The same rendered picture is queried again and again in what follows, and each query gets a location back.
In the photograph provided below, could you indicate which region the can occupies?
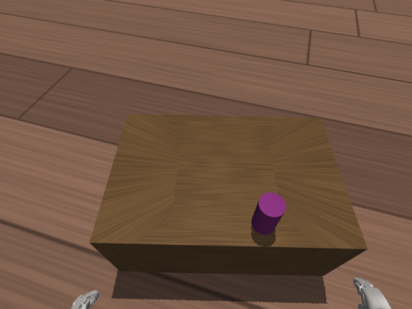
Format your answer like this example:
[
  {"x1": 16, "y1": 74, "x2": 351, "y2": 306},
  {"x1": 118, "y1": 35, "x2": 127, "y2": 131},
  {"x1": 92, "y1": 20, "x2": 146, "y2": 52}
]
[{"x1": 251, "y1": 192, "x2": 286, "y2": 235}]

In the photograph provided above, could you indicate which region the left robot hand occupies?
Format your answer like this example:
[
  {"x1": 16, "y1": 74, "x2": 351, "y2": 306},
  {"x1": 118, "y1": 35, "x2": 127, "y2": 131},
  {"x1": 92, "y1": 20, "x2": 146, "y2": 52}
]
[{"x1": 71, "y1": 290, "x2": 99, "y2": 309}]

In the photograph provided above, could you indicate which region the right robot hand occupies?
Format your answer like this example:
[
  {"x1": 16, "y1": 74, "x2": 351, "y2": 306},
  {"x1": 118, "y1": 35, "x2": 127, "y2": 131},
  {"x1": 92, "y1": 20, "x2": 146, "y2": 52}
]
[{"x1": 353, "y1": 277, "x2": 391, "y2": 309}]

